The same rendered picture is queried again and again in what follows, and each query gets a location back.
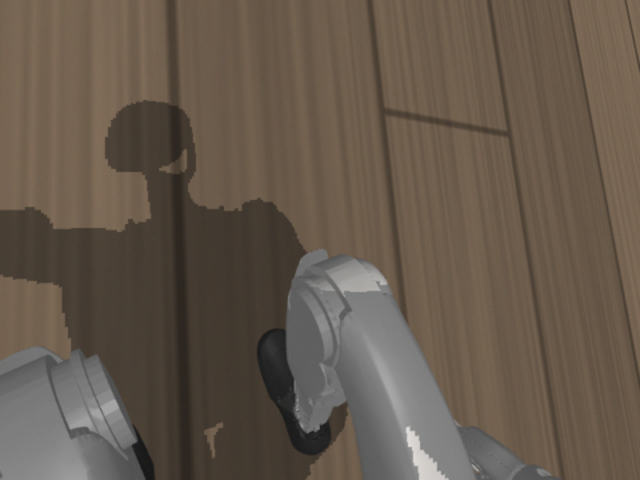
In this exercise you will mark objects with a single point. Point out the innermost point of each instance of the right robot foot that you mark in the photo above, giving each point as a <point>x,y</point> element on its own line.
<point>279,382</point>

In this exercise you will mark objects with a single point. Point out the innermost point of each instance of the right robot hand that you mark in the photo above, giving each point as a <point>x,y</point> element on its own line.
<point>488,456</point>

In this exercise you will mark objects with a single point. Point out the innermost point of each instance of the left robot foot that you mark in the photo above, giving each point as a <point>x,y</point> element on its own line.
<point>143,457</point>

